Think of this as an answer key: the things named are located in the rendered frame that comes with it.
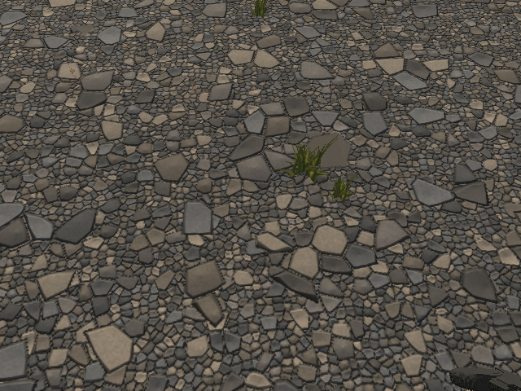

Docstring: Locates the robot right hand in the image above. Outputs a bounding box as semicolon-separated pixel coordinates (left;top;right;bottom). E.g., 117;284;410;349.
449;367;521;391

